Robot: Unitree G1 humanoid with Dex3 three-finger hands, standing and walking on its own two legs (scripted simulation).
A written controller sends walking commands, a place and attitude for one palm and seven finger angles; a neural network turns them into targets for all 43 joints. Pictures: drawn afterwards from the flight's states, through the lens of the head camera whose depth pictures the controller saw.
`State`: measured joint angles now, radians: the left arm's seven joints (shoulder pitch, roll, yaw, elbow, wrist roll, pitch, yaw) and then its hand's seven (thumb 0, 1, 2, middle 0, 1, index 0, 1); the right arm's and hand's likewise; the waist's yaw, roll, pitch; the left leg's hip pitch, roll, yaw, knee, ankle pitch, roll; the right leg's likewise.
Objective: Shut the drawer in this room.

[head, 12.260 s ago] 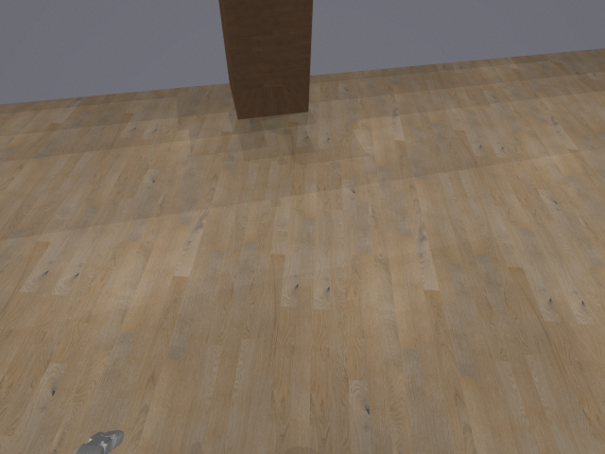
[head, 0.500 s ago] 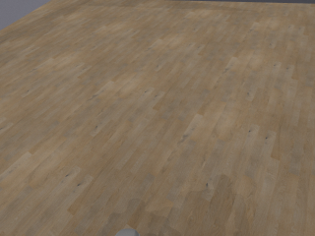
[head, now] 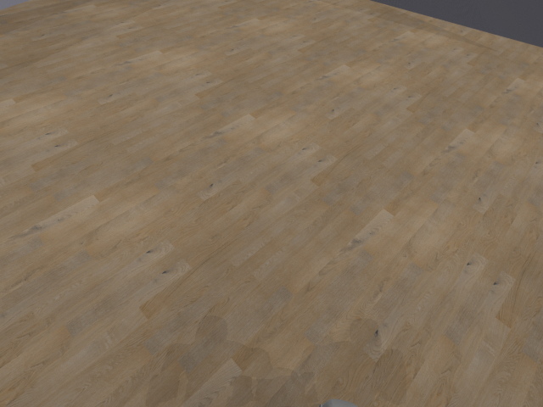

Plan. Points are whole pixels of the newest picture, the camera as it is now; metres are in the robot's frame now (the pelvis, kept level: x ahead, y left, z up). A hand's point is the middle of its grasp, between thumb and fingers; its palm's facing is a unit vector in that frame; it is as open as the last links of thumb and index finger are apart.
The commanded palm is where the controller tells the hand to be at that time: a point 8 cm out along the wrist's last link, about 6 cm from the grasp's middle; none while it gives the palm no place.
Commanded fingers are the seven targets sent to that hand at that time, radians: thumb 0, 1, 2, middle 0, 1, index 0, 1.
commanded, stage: turn or walk to find it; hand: left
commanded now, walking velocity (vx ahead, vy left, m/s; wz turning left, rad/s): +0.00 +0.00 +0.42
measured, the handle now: out of the picture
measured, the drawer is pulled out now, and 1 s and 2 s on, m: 0.26 0.26 0.26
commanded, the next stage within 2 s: none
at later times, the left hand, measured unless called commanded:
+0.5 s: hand out of the picture +0.05 +0.14 -0.15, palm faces +0.22 -0.94 -0.27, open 7.4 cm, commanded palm none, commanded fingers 0.00 0.90 0.90 -0.20 -0.30 -0.20 -0.30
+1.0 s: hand out of the picture -0.10 +0.19 -0.18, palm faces +0.48 -0.84 -0.23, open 7.4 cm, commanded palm none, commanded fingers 0.00 0.90 0.90 -0.20 -0.30 -0.20 -0.30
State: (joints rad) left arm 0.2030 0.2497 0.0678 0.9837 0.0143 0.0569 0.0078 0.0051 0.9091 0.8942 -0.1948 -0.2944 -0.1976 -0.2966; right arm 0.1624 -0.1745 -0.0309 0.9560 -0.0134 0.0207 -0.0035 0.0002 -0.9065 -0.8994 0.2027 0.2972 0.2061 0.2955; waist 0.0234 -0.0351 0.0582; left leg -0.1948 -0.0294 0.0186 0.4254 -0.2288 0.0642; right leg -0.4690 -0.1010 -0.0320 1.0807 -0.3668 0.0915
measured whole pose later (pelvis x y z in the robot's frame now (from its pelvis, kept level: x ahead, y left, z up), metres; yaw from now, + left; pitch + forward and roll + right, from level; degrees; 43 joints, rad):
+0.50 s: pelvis -0.01 -0.06 +0.00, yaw +14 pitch -1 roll +3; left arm 0.17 0.15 0.02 0.93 0.01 0.01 0.02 0.00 0.90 0.89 -0.20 -0.30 -0.20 -0.30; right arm 0.26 -0.25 -0.10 1.01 -0.02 0.08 0.01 0.00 -0.91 -0.90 0.20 0.30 0.20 0.29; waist -0.05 0.05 0.06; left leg -0.49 -0.01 -0.04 1.16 -0.38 -0.06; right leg -0.17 -0.07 -0.15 0.49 -0.30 -0.03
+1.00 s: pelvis -0.04 -0.01 +0.00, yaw +26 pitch -1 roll -1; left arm 0.22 0.26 0.06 0.99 0.01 0.06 0.01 0.01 0.91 0.89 -0.19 -0.29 -0.20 -0.30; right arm 0.11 -0.20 -0.03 0.94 -0.02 0.02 0.00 0.00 -0.91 -0.90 0.20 0.30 0.20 0.30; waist 0.03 -0.03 0.09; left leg -0.22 -0.01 0.02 0.49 -0.26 0.04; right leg -0.43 -0.10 -0.06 1.07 -0.46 0.08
